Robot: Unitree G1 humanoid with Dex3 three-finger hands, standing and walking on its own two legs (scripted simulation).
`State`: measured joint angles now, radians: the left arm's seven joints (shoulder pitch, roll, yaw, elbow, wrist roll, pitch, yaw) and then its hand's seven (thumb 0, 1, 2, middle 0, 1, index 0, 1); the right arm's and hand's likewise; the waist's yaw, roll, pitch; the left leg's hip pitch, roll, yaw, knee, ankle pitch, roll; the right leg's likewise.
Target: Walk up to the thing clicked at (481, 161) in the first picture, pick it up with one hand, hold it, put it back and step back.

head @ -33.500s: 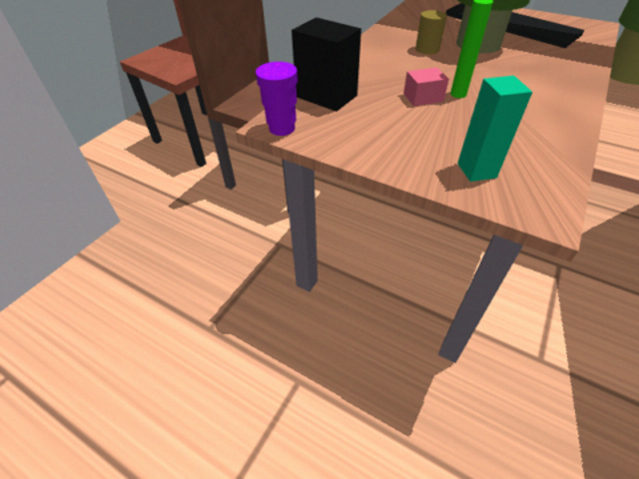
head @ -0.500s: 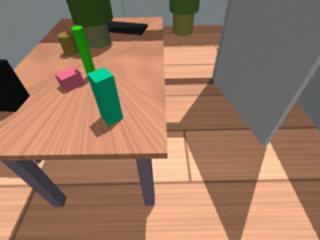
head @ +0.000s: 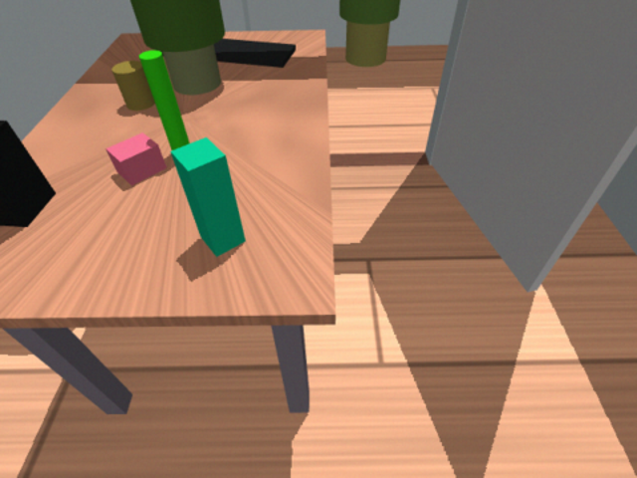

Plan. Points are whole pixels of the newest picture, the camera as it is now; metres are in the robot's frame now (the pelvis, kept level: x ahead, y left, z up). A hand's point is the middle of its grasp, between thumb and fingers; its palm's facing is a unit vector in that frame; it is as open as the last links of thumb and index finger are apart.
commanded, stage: home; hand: left
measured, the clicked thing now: (211, 200) +0.54 +0.20 +0.04
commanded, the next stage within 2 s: stand in 0.38 s
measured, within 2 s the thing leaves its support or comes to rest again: neither
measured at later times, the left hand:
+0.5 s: hand out of the picture +0.08 +0.25 -0.15, palm faces -0.03 -0.93 -0.36, open 17.5 cm
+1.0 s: hand out of the picture +0.07 +0.25 -0.16, palm faces -0.03 -0.94 -0.35, open 8.3 cm
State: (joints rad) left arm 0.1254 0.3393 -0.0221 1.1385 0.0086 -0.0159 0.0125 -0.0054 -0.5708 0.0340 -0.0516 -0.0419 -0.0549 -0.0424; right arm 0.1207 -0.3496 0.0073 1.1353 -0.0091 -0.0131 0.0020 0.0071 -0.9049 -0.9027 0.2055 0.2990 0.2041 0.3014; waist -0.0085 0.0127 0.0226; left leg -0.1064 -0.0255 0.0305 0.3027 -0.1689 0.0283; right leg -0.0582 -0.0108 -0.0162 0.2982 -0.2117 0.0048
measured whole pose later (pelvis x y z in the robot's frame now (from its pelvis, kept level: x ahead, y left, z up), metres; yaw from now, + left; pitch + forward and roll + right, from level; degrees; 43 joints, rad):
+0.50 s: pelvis +0.00 +0.00 +0.00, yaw +0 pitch -2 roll +0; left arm 0.12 0.34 -0.01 1.13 0.01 -0.01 0.01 -0.01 -0.54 0.05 -0.05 -0.05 -0.06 -0.05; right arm 0.12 -0.35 0.01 1.14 -0.01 -0.01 0.00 0.01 -0.90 -0.90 0.21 0.30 0.20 0.30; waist -0.01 0.01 0.03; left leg -0.09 -0.02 0.03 0.29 -0.17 0.03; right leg -0.04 -0.01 -0.02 0.28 -0.21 0.00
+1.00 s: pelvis +0.00 +0.00 +0.00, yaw +0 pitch -2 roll +0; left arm 0.13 0.34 -0.01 1.13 0.01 -0.01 0.01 0.00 0.71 0.86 -0.20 -0.29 -0.21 -0.29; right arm 0.13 -0.35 0.00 1.15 -0.01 -0.01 0.00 0.01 -0.91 -0.90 0.20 0.30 0.20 0.30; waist -0.01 0.01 0.03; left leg -0.10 -0.03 0.02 0.29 -0.16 0.03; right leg -0.05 -0.01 -0.02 0.28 -0.20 0.00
